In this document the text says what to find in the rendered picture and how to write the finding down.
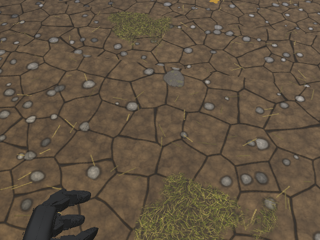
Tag left robot hand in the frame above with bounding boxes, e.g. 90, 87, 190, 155
22, 188, 99, 240

